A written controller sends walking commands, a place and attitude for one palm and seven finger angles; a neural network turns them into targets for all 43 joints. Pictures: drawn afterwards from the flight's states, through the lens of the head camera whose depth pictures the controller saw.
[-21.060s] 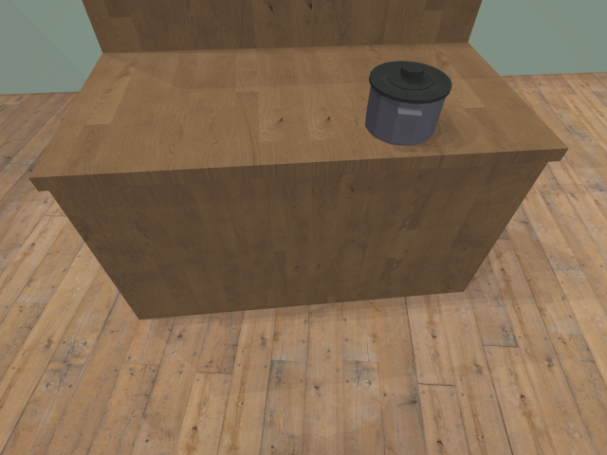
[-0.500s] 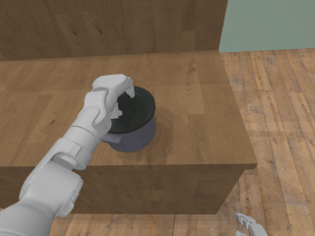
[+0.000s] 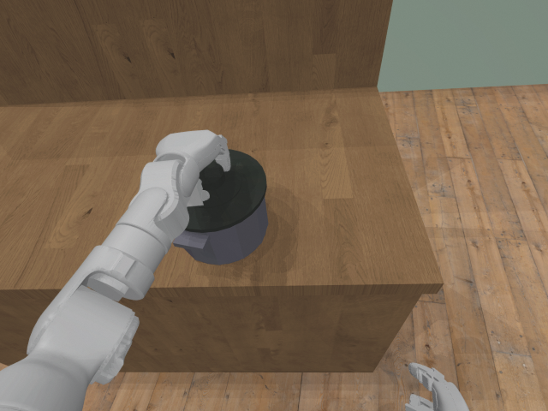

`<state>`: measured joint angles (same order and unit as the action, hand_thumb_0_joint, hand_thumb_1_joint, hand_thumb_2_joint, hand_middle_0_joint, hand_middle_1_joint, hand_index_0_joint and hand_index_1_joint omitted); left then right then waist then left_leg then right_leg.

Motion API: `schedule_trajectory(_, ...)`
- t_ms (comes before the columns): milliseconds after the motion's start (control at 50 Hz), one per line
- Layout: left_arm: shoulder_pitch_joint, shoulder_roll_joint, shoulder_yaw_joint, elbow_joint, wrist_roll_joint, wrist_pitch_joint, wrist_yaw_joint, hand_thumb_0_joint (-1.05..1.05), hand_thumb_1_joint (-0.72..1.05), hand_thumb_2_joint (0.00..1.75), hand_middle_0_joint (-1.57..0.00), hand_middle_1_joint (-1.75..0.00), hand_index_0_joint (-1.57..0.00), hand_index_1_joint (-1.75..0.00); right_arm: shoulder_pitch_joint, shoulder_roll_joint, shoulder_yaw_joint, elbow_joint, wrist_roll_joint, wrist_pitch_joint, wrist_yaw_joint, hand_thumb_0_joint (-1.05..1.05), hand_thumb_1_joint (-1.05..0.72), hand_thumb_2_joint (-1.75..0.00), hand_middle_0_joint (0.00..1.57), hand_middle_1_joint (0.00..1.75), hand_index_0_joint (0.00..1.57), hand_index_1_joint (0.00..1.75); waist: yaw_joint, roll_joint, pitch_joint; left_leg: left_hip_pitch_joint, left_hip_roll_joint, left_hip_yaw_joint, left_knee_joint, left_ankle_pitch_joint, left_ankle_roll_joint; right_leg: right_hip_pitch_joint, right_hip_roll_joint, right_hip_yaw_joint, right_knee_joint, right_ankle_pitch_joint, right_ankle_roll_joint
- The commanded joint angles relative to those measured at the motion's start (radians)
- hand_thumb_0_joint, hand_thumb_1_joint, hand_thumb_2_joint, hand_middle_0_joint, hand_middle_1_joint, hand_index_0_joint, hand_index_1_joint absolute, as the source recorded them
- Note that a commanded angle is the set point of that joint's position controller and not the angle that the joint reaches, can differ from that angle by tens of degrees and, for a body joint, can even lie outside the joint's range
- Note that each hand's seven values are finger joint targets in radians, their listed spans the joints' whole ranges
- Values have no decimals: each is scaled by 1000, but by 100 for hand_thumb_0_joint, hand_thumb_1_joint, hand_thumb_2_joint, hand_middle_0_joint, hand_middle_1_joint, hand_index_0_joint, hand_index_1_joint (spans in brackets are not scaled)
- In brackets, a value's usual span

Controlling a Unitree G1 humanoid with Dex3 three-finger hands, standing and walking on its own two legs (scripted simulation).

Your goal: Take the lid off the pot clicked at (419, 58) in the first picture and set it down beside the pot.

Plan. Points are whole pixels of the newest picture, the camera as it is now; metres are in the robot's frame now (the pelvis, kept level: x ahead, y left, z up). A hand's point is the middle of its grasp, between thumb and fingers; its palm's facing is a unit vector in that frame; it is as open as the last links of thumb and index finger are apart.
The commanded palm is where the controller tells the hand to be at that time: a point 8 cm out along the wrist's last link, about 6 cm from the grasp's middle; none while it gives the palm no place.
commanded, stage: close the fingers and squeeze the knob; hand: left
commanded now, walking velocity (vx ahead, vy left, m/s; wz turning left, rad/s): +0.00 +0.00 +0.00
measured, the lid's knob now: (209, 176) +0.46 +0.11 +0.09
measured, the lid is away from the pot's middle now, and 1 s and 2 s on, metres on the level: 0.00 0.01 0.02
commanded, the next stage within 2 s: lift the lid straight up in 0.32 s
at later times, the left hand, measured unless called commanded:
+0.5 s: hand (199, 183) +0.43 +0.12 +0.11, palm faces -0.29 -0.04 -0.96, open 8.5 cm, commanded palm +0.41 +0.12 +0.18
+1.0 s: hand (197, 173) +0.43 +0.12 +0.13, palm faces -0.26 -0.06 -0.96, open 8.5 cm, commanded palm +0.41 +0.13 +0.22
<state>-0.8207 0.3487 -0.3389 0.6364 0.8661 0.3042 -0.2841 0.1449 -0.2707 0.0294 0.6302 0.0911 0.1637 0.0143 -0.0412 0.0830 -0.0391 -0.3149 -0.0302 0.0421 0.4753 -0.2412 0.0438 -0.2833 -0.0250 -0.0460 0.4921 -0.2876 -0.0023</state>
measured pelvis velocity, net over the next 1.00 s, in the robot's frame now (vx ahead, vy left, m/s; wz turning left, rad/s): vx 0.00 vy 0.00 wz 0.01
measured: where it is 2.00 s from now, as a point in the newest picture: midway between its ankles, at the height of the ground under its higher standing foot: outside the picture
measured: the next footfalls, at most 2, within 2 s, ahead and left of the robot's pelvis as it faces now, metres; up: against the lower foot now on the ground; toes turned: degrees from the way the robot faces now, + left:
none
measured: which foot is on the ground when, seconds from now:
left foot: down 0.00-1.00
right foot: down 0.00-1.00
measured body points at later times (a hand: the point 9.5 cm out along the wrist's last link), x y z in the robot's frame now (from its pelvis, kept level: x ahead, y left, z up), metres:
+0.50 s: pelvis +0.00 +0.00 +0.00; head +0.02 -0.03 +0.45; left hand +0.44 +0.12 +0.16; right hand +0.14 -0.24 -0.13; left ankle +0.00 +0.09 -0.74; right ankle -0.03 -0.12 -0.74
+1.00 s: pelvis +0.00 +0.00 +0.00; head +0.02 -0.04 +0.45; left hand +0.43 +0.12 +0.19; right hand +0.16 -0.23 -0.12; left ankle +0.00 +0.09 -0.74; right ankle -0.03 -0.12 -0.74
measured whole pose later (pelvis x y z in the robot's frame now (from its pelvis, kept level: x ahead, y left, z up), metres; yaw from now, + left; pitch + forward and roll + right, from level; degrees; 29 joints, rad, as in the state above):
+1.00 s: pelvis +0.00 +0.00 +0.00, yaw +1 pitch +3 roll +0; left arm -0.84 0.36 -0.37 0.55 0.84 0.33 -0.32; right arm 0.12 -0.27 0.02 0.66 0.08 0.12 0.02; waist -0.02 0.10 -0.02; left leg -0.28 -0.04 0.03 0.45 -0.23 0.05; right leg -0.25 -0.03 -0.05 0.47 -0.28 0.00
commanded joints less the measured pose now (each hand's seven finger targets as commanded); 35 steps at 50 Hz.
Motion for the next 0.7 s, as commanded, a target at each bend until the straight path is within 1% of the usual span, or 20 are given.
schedule_trajectory(0, -383, 195, 111, -146, 5, 2, 23, 0, 29, 113, -73, -92, -72, -89, -95, -105, -31, -141, 1, -42, -6, 0, -90, -90, 20, 30, 20, 30, 9, -140, -366, 184, -6, -44, -6, 327, 28, 120, 22, 8, -27, 465, -26)
schedule_trajectory(40, -406, 181, 92, -133, 6, 3, 21, 0, 31, 114, -74, -93, -72, -89, -98, -107, -31, -136, 1, -39, -7, 0, -90, -90, 20, 30, 20, 30, -1, -141, -332, 168, -6, -39, -10, 295, 28, 100, 22, 8, -35, 443, -26)
schedule_trajectory(80, -426, 196, 100, -109, 9, 12, 26, 0, 34, 114, -75, -94, -73, -89, -95, -108, -30, -129, 4, -36, -10, 0, -90, -90, 20, 30, 20, 30, -1, -147, -309, 154, -5, -40, -23, 248, 27, 88, 24, 6, -43, 393, -25)
schedule_trajectory(140, -422, 248, 144, -125, 15, 2, 32, 0, 37, 115, -76, -95, -74, -89, -91, -112, -28, -133, 1, -41, -15, 0, -90, -90, 20, 30, 20, 30, 10, -128, -344, 163, -5, -44, -23, 264, 27, 110, 23, 9, -35, 400, -29)
schedule_trajectory(200, -434, 181, 90, -110, 17, 6, 28, 0, 41, 116, -78, -96, -75, -90, -91, -106, -30, -127, 4, -37, -13, 0, -90, -90, 20, 30, 20, 30, -1, -124, -327, 173, 0, -45, -22, 267, 23, 76, 25, 1, -35, 386, -29)
schedule_trajectory(240, -465, 193, 99, -166, 22, -1, 30, 0, 43, 117, -79, -97, -76, -90, -95, -107, -36, -135, -1, -38, -11, 0, -90, -90, 20, 30, 20, 30, 1, -102, -367, 201, 1, -49, -16, 295, 25, 81, 26, 3, -30, 391, -33)
schedule_trajectory(260, -452, 166, 79, -149, 24, 4, 32, 0, 44, 117, -79, -98, -77, -90, -92, -103, -36, -133, 0, -40, -9, 0, -90, -90, 20, 30, 20, 30, -1, -97, -367, 211, 0, -50, -12, 306, 25, 70, 28, 1, -29, 392, -33)
schedule_trajectory(300, -436, 187, 102, -155, 20, 5, 35, 0, 46, 117, -81, -99, -78, -90, -89, -105, -36, -133, 0, -40, -6, 0, -90, -90, 20, 30, 20, 30, 5, -113, -376, 210, 3, -56, -15, 310, 25, 80, 30, -1, -28, 392, -33)
schedule_trajectory(320, -430, 173, 97, -157, 9, 2, 31, 0, 46, 117, -81, -99, -78, -91, -95, -106, -38, -137, -3, -41, -6, 0, -90, -90, 20, 30, 20, 30, 2, -126, -368, 196, 0, -52, -12, 304, 27, 84, 25, 3, -35, 399, -34)
schedule_trajectory(340, -448, 189, 100, -153, 13, 4, 34, 0, 47, 118, -82, -100, -78, -91, -91, -108, -35, -129, -1, -38, -7, 0, -90, -90, 20, 30, 20, 30, 0, -125, -368, 197, 2, -53, -19, 291, 25, 84, 28, 1, -31, 391, -32)
schedule_trajectory(360, -466, 145, 63, -144, 13, 10, 33, 0, 48, 118, -83, -100, -78, -91, -92, -105, -36, -125, 1, -37, -7, 0, -90, -90, 20, 30, 20, 30, -8, -119, -353, 202, 1, -53, -18, 289, 25, 63, 29, -2, -32, 383, -32)
schedule_trajectory(400, -481, 123, 47, -129, 7, 21, 32, 0, 49, 117, -85, -101, -78, -90, -86, -105, -39, -118, 1, -36, -6, 0, -90, -90, 20, 30, 20, 30, -12, -133, -335, 198, 2, -55, -22, 268, 25, 47, 31, -6, -37, 364, -31)
schedule_trajectory(420, -488, 162, 86, -154, 3, 16, 32, 0, 49, 117, -85, -102, -78, -90, -89, -110, -41, -123, -3, -38, -7, 0, -90, -90, 20, 30, 20, 30, -5, -125, -351, 197, 3, -57, -20, 281, 27, 60, 26, -3, -38, 369, -36)
schedule_trajectory(460, -528, 196, 101, -173, 12, 17, 35, 0, 50, 117, -86, -102, -78, -90, -92, -106, -37, -120, -3, -42, -11, 0, -90, -90, 20, 30, 20, 30, -4, -120, -384, 217, -2, -57, -20, 282, 29, 83, 27, 5, -33, 386, -33)
schedule_trajectory(500, -524, 151, 67, -159, 6, 20, 30, 0, 50, 117, -86, -103, -78, -90, -91, -100, -36, -118, -3, -46, -13, 0, -90, -90, 20, 30, 20, 30, -9, -125, -371, 218, -4, -59, -23, 274, 29, 72, 28, -1, -39, 376, -32)
schedule_trajectory(520, -548, 164, 80, -180, -4, 13, 27, 0, 51, 117, -87, -103, -78, -90, -88, -105, -39, -118, -6, -47, -15, 0, -90, -90, 20, 30, 20, 30, -12, -129, -373, 209, -3, -59, -24, 266, 32, 78, 24, 2, -45, 376, -34)
schedule_trajectory(540, -593, 203, 98, -214, 8, 10, 31, 0, 51, 117, -87, -103, -78, -90, -89, -107, -38, -115, -5, -47, -15, 0, -90, -90, 20, 30, 20, 30, -10, -115, -390, 225, 0, -62, -28, 267, 30, 84, 27, 5, -41, 375, -34)
schedule_trajectory(560, -609, 180, 78, -239, 8, 10, 30, 0, 51, 117, -87, -103, -78, -90, -96, -101, -40, -120, -5, -54, -16, 0, -90, -90, 20, 30, 20, 30, -10, -105, -409, 247, -3, -66, -25, 285, 31, 84, 27, 4, -36, 385, -34)
schedule_trajectory(640, -606, 225, 120, -304, 8, -4, 31, 0, 51, 117, -87, -103, -78, -90, -88, -101, -43, -121, -12, -69, -13, 0, -90, -90, 20, 30, 20, 30, -1, -91, -455, 292, 1, -75, -14, 376, 32, 110, 27, 7, -33, 448, -35)
schedule_trajectory(680, -603, 227, 118, -309, 9, -4, 34, 0, 51, 117, -87, -103, -78, -90, -94, -99, -41, -120, -10, -73, -10, 0, -90, -90, 20, 30, 20, 30, 4, -92, -459, 294, 2, -80, -16, 405, 30, 121, 27, 6, -29, 467, -34)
